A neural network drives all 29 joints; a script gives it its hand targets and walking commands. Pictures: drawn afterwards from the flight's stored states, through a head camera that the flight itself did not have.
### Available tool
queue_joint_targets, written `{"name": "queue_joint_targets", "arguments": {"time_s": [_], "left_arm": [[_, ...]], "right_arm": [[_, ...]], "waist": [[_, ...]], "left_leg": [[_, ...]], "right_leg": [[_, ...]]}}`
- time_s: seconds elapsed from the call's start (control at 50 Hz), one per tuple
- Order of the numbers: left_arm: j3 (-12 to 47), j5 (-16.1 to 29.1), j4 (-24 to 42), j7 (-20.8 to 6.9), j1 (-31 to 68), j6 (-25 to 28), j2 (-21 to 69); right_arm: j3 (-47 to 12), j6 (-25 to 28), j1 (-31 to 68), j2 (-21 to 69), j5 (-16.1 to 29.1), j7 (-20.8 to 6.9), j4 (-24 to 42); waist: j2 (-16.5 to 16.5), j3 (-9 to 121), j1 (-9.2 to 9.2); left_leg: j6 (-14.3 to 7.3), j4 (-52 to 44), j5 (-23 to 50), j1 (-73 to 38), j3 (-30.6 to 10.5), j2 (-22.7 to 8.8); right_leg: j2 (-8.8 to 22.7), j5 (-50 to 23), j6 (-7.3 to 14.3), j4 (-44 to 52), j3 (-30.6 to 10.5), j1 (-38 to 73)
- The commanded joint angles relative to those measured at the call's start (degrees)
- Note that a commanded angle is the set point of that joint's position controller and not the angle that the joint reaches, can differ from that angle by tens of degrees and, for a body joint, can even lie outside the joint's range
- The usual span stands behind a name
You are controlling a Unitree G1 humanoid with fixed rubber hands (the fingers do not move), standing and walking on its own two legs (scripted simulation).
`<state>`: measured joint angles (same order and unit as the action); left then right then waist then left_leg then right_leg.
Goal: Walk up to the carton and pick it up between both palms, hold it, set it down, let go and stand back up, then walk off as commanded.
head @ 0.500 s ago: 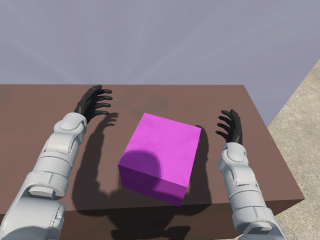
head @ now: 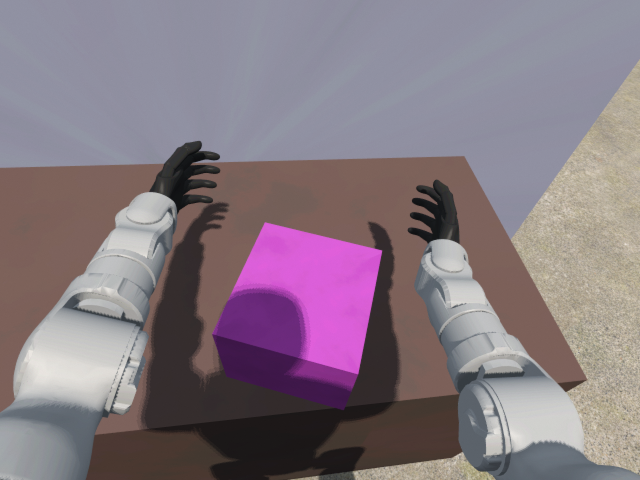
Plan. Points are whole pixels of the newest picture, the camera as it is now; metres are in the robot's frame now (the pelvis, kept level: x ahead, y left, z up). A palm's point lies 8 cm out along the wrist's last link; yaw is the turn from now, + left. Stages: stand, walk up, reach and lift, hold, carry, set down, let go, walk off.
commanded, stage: reach and lift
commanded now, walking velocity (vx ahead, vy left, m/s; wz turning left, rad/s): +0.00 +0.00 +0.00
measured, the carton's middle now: (303, 314) +0.36 +0.01 -0.05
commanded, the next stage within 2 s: none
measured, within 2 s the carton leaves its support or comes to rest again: neither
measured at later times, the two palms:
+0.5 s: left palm (194, 257) +0.44 +0.17 +0.00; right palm (419, 294) +0.37 -0.17 -0.02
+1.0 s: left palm (216, 251) +0.45 +0.14 -0.01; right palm (398, 297) +0.37 -0.14 -0.03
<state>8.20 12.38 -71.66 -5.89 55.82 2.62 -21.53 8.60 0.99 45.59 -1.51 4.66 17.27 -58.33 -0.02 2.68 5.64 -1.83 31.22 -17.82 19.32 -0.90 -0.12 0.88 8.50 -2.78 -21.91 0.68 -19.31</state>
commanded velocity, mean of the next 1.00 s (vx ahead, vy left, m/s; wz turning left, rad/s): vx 0.00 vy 0.00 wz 0.00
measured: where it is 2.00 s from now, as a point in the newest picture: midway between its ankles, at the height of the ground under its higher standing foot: outside the picture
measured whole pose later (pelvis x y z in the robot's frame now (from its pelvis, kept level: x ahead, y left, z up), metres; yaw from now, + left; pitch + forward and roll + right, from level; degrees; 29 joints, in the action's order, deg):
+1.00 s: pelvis -0.01 +0.00 -0.03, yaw -1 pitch +24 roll -3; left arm -5.7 1.4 -81.0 -5.2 57.7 20.3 -13.4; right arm 22.3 28.1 47.1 7.5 -4.7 17.1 -74.1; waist -0.6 10.3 5.7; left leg -0.8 43.4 -19.9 47.4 -1.1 -0.1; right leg 0.9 11.2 -2.4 -35.3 0.7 -47.9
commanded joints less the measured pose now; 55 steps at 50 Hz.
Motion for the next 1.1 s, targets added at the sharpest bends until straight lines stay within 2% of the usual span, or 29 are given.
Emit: {"name": "queue_joint_targets", "arguments": {"time_s": [0.0,0.06,0.08,0.12,0.16,0.2,0.22,0.26,0.28,0.32,0.38,0.4,0.42,0.44,0.48,0.5,0.52,0.58,0.6,0.62,0.64,0.7,0.72,0.84,0.9,0.92,0.96,1.0,1.08], "left_arm": [[-0.53,5.62,0.33,1.40,26.62,5.87,-4.96],[-0.08,5.43,-0.85,1.54,25.45,7.75,-4.18],[0.78,5.67,0.88,1.62,26.47,8.42,-2.62],[0.30,5.49,-1.49,1.15,25.82,10.11,-3.00],[-0.30,4.81,-2.19,1.28,25.05,11.61,-2.80],[-2.49,4.08,-3.10,0.98,23.69,13.46,-2.78],[-1.84,3.64,-3.23,0.81,23.20,14.38,-1.02],[-3.19,2.67,-1.97,0.82,24.64,16.20,-1.30],[-3.06,2.02,-2.56,0.93,24.09,17.06,-0.42],[-4.07,0.75,-4.55,0.85,23.78,18.76,-0.64],[-5.25,-0.09,-6.34,0.96,23.74,20.02,-1.21],[-6.00,-0.41,-5.09,1.00,24.87,20.65,-1.60],[-5.37,-0.41,-5.50,0.88,24.81,21.02,-1.69],[-6.25,-0.90,-5.21,1.10,24.34,21.44,-1.56],[-6.50,-1.46,-3.12,1.23,25.75,22.27,-1.75],[-6.21,-1.76,-2.46,1.46,27.56,22.33,-1.07],[-6.77,-2.15,-2.77,1.44,27.71,22.54,-1.75],[-6.34,-2.29,-2.94,1.83,29.10,22.32,-0.47],[-6.15,-2.64,-2.57,1.66,28.14,22.12,0.18],[-6.88,-2.76,-3.17,1.65,28.73,22.04,-0.17],[-6.47,-3.43,-2.67,1.73,28.27,21.67,1.58],[-6.59,-4.42,-2.94,1.56,28.85,21.77,3.27],[-5.95,-4.59,-3.02,1.46,28.01,21.48,4.34],[-10.33,-11.99,-3.86,1.39,27.63,19.75,8.98],[-14.49,-15.72,-3.72,2.20,28.07,19.13,9.94],[-16.51,-17.62,-3.34,2.19,26.96,18.97,10.57],[-17.18,-20.04,-0.60,2.24,26.27,19.39,13.96],[-18.43,-22.44,-3.19,1.52,27.21,19.82,15.97],[-23.40,-28.33,-8.53,0.08,24.27,21.28,21.70]], "right_arm": [[1.75,6.09,23.84,-5.54,3.62,-0.58,3.54],[1.12,8.39,22.94,-4.32,4.10,-1.00,1.50],[1.95,9.64,23.49,-4.55,3.48,-1.00,1.86],[1.38,11.51,22.46,-3.64,2.92,-1.05,0.96],[1.90,13.66,22.46,-3.45,2.47,-1.04,0.25],[0.80,15.30,20.31,-1.92,1.95,-0.67,-0.06],[1.76,16.32,19.50,-1.50,0.82,-0.52,-2.03],[1.54,18.54,19.34,-0.79,0.02,-0.72,-2.05],[2.33,19.22,18.39,-0.51,-0.60,-0.79,-4.15],[3.12,20.80,17.65,0.24,-1.89,-0.95,-7.17],[3.31,23.25,18.86,-0.15,-1.89,-0.91,-7.36],[4.20,24.22,19.85,-0.09,-2.82,-0.76,-4.98],[4.56,24.80,19.40,0.59,-3.22,-0.70,-6.26],[4.43,25.49,19.08,0.41,-3.59,-0.83,-5.94],[4.60,26.56,19.98,0.95,-3.73,-0.76,-5.24],[5.50,26.80,21.26,0.62,-4.44,-1.06,-5.23],[4.84,27.21,21.49,0.84,-4.33,-1.14,-4.67],[6.25,27.40,23.08,0.06,-5.13,-1.25,-5.66],[5.58,27.72,21.92,1.19,-5.31,-1.27,-5.72],[5.05,27.82,23.62,0.93,-5.21,-1.30,-4.26],[5.14,28.05,22.73,2.17,-5.32,-1.42,-5.13],[4.47,28.18,24.34,3.78,-5.82,-1.83,-3.96],[5.19,28.36,23.76,4.47,-6.09,-1.78,-4.06],[9.35,29.14,23.39,8.38,-11.36,-1.34,-8.19],[12.95,29.99,23.20,9.10,-16.05,-0.90,-8.28],[13.14,30.38,23.15,10.74,-17.00,-1.01,-8.49],[14.51,31.63,22.45,12.45,-19.56,-1.89,-9.40],[15.80,32.30,22.93,15.46,-22.66,-2.65,-11.49],[18.72,34.37,22.49,22.43,-29.29,-5.16,-13.84]], "waist": [[4.64,31.44,7.74],[5.54,32.59,7.27],[6.52,34.54,8.06],[5.83,36.17,7.56],[5.67,38.07,7.19],[3.52,39.63,6.71],[5.09,39.96,7.51],[5.62,41.71,6.43],[5.76,41.90,6.99],[5.43,42.47,6.37],[5.52,43.59,5.25],[5.32,47.62,5.26],[5.84,46.60,5.72],[5.09,49.30,5.15],[6.57,53.28,4.38],[7.92,53.02,5.04],[8.03,53.11,4.16],[8.80,54.27,4.58],[8.18,53.86,4.62],[7.96,55.52,3.33],[8.78,54.66,3.91],[8.20,54.54,2.71],[7.76,53.14,3.66],[9.26,46.45,2.67],[8.22,45.48,2.30],[8.06,44.10,1.21],[9.48,44.57,1.21],[9.55,42.87,1.36],[8.20,39.86,-0.53]], "left_leg": [[5.86,-0.16,27.75,0.83,-0.53,-0.71],[6.18,0.97,28.88,1.80,-0.55,-0.49],[7.15,1.42,31.57,-0.12,-1.30,-1.08],[6.71,2.57,32.52,1.27,-0.44,-0.11],[6.56,3.57,32.23,2.96,-0.14,-0.19],[5.54,3.92,29.61,7.28,0.89,0.86],[5.65,3.84,29.68,7.84,0.63,0.62],[5.94,5.13,30.23,9.11,0.59,0.78],[5.88,5.01,28.00,9.89,0.50,0.65],[5.75,6.61,27.85,12.07,0.45,0.41],[5.61,8.05,25.42,14.20,0.97,0.82],[5.66,9.05,25.92,15.11,0.76,0.74],[5.50,9.71,23.40,16.95,0.52,1.05],[5.48,10.32,24.43,16.90,0.36,1.04],[5.92,12.11,26.55,16.90,1.08,1.13],[6.02,11.91,24.96,16.78,0.00,0.96],[6.17,13.10,26.04,16.97,0.65,1.13],[6.47,13.65,24.36,14.74,0.25,0.70],[6.31,14.04,24.70,14.68,0.19,0.75],[6.25,14.39,24.15,15.33,0.62,0.83],[6.59,14.21,24.49,14.51,0.10,0.60],[6.24,14.94,24.44,14.75,0.11,0.63],[6.38,14.92,25.40,13.20,-0.05,0.42],[6.68,14.27,23.65,12.89,0.68,0.29],[6.45,12.76,21.83,13.02,1.59,0.41],[6.49,12.89,23.73,13.01,2.55,0.59],[7.29,12.95,27.06,8.93,1.89,0.16],[7.32,12.80,27.11,8.43,2.58,0.30],[6.80,11.74,25.23,8.92,4.09,0.47]], "right_leg": [[-2.83,-19.02,3.85,-4.40,3.14,11.36],[-2.67,-18.78,3.91,-5.05,3.03,9.58],[-3.09,-18.38,4.16,-5.53,3.69,8.08],[-2.82,-20.10,3.99,-5.76,3.45,7.54],[-2.94,-19.71,3.62,-6.45,3.27,6.67],[-2.32,-23.08,3.03,-7.41,2.37,10.43],[-2.25,-22.72,2.89,-8.11,2.67,8.74],[-1.92,-23.11,2.63,-9.21,2.47,8.61],[-1.94,-21.48,2.55,-9.29,3.09,6.38],[-2.01,-19.14,2.43,-10.81,3.27,3.45],[-1.92,-18.99,2.25,-12.16,2.99,2.03],[-2.17,-18.90,1.91,-12.84,2.62,2.38],[-1.79,-18.66,1.70,-13.41,2.69,0.42],[-2.05,-19.70,1.68,-14.15,2.29,1.09],[-1.99,-20.93,1.90,-15.10,2.34,0.41],[-2.25,-18.12,2.04,-15.43,2.92,-1.72],[-2.07,-18.91,1.84,-15.78,2.38,-1.73],[-2.77,-15.25,2.29,-15.88,3.31,-5.95],[-2.96,-15.85,2.14,-16.11,3.36,-5.59],[-2.80,-16.19,2.26,-16.41,3.06,-5.26],[-3.23,-15.34,2.57,-16.07,3.39,-6.43],[-3.14,-14.65,2.68,-16.33,3.11,-7.37],[-3.37,-14.94,2.77,-16.06,3.64,-8.13],[-3.63,-12.77,2.90,-15.22,3.96,-8.62],[-3.54,-12.49,2.64,-14.11,4.10,-6.56],[-3.47,-14.38,2.57,-14.09,3.77,-4.48],[-4.09,-14.43,2.88,-13.83,4.84,-4.45],[-3.69,-13.18,3.08,-13.07,5.37,-5.45],[-2.88,-12.78,3.28,-12.34,5.21,-2.84]]}}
